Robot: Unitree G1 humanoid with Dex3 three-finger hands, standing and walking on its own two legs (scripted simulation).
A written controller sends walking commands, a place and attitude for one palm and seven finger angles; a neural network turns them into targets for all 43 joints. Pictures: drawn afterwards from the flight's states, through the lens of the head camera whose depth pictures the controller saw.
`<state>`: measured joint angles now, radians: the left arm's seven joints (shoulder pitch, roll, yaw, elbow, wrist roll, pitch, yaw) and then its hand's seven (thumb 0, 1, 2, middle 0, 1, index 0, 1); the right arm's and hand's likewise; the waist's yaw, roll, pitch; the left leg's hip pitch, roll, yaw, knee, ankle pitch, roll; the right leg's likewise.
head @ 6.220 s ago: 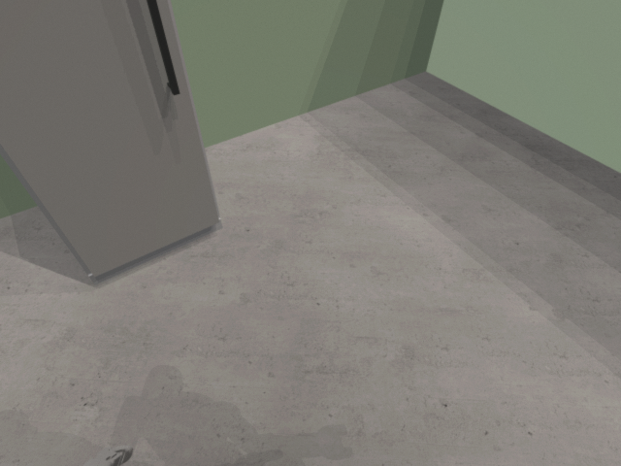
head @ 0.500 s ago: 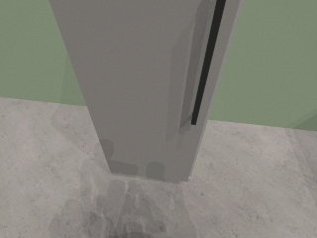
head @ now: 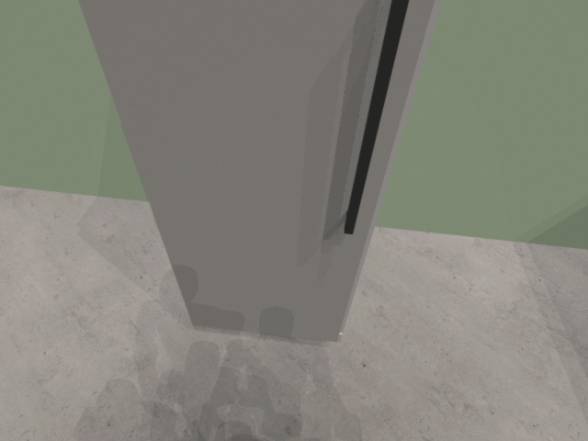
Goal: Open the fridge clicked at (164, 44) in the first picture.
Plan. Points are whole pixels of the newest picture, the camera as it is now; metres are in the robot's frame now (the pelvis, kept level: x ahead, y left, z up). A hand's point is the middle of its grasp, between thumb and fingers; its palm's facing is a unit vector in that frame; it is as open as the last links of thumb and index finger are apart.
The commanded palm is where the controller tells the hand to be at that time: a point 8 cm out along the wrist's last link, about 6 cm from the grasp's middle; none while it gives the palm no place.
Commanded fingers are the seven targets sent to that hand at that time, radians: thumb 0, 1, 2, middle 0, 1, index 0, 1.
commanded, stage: look again from close up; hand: right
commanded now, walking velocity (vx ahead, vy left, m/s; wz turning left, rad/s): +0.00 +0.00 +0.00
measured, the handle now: (370, 124) +0.55 -0.08 +0.17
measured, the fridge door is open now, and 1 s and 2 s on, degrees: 0 0 0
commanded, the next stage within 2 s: shuffle to correct the standing spot in 0.64 s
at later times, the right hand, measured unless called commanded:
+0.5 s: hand out of the picture +0.03 -0.20 -0.17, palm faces -0.01 +0.97 -0.24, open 7.4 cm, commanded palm none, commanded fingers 0.00 -0.90 -0.90 0.20 0.30 0.20 0.30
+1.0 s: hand out of the picture +0.03 -0.16 -0.17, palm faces -0.01 +0.98 -0.19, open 7.4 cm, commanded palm none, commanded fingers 0.00 -0.90 -0.90 0.20 0.30 0.20 0.30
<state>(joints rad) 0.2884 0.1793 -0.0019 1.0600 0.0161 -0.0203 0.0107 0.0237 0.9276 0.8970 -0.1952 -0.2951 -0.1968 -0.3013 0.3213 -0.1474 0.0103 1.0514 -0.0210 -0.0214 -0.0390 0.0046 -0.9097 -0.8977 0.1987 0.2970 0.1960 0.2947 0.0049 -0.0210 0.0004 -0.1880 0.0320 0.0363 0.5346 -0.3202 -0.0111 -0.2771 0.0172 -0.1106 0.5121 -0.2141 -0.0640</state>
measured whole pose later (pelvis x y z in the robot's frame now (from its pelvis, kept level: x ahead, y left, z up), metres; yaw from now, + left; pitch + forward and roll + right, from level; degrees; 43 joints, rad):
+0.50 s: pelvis +0.01 +0.00 +0.01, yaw +0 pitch -1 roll +0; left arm 0.19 0.23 -0.01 1.09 0.01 -0.02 0.00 0.01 0.90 0.90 -0.20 -0.30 -0.20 -0.30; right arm 0.25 -0.24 0.01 1.06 -0.02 -0.01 -0.02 0.00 -0.91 -0.90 0.20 0.30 0.20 0.29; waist -0.01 0.02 0.03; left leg -0.14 0.02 0.04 0.45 -0.29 -0.01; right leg -0.23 0.01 -0.11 0.44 -0.19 -0.06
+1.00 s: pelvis +0.03 +0.02 +0.00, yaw +0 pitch +0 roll -1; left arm 0.25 0.16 -0.01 1.12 0.02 -0.01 0.01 0.01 0.90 0.90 -0.20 -0.30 -0.20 -0.30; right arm 0.31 -0.19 0.01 1.09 -0.03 0.00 -0.01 0.00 -0.91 -0.90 0.20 0.30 0.20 0.29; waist 0.00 0.04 0.00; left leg -0.15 0.03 0.05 0.51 -0.36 0.01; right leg -0.24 0.02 -0.10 0.47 -0.24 -0.04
